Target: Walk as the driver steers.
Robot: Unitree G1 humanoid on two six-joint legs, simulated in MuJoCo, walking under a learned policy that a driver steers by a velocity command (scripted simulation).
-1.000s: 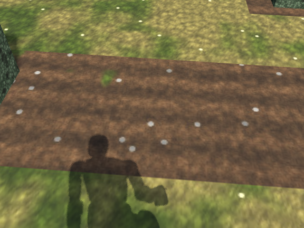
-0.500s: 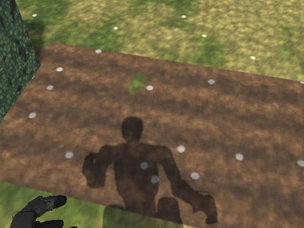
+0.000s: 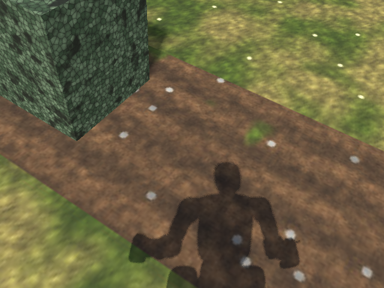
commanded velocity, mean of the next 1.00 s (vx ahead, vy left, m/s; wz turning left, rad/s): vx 0.08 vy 0.00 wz -0.43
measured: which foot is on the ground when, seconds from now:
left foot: down 0.00-0.46, up 0.48-1.00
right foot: up 0.00-0.44, down 0.46-1.00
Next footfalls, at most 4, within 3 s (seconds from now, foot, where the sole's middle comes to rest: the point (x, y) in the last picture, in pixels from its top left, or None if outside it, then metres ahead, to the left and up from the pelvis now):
0.46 right None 0.02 -0.15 -0.77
1.02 left None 0.20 0.01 -0.77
1.46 right None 0.30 -0.38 -0.77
1.98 left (288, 239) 0.69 -0.36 -0.77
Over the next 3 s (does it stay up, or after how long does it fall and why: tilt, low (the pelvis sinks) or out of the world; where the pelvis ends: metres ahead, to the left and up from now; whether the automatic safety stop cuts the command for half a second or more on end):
stays up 0.93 -0.67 0.00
